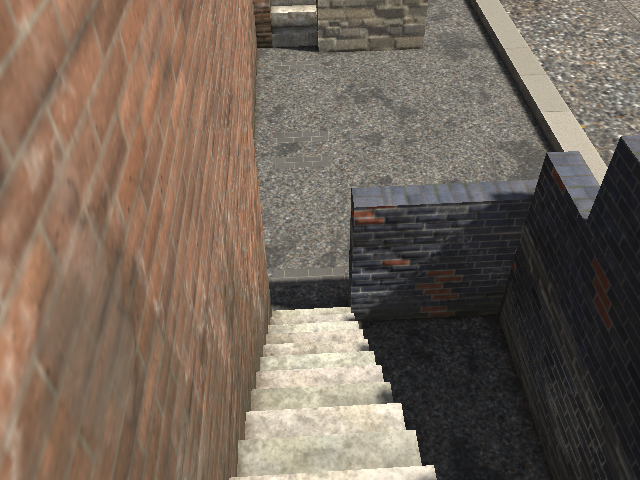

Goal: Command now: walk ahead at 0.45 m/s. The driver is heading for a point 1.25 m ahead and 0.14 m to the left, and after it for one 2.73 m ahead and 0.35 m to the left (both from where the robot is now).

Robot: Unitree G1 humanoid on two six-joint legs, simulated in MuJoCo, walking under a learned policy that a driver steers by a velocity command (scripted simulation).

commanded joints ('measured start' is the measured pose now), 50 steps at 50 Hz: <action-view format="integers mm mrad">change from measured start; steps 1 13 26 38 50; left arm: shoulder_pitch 129 -385 101 -206 -191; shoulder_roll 39 109 210 158 177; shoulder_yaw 58 -2 94 45 75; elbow -6 -149 -12 21 13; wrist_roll -45 32 -84 -34 -46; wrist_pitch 42 -65 7 -36 -40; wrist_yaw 24 9 13 9 71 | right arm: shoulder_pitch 480 534 355 56 -320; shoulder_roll -187 -24 -120 -82 -149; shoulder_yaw -79 -8 -119 -82 -116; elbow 207 279 263 205 117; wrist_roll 158 -43 101 64 97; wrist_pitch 28 -86 80 140 114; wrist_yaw -31 -33 -82 -112 -48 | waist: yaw -30 -229 -42 -148 -22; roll -86 -7 -300 -245 -192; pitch -69 88 -98 100 264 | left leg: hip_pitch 665 105 -802 -671 -370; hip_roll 374 196 -123 -136 -25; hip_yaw -338 -475 -8 -205 -210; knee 414 389 1905 1186 314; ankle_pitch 1015 -464 -1085 114 390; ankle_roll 56 262 91 -95 -89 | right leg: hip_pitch -650 -924 831 -121 -115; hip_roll -10 -315 -345 -362 -333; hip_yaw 116 175 120 371 286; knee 326 -634 -912 -1234 -1093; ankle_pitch -91 1101 1762 423 159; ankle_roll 0 106 84 -13 -81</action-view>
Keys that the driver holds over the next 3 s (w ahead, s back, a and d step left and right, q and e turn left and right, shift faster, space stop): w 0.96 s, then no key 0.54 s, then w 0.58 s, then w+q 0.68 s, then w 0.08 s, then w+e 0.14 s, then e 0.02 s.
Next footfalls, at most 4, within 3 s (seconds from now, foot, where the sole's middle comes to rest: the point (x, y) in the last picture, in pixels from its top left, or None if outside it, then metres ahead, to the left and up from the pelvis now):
0.50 right None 0.33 -0.20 -1.00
1.18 left None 0.54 0.13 -1.21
2.06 right None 0.80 -0.11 -1.41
2.82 left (295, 464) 1.01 0.23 -1.62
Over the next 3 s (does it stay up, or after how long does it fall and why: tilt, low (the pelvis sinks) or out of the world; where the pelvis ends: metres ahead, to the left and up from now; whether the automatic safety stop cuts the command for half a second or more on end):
stays up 1.01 0.13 -0.87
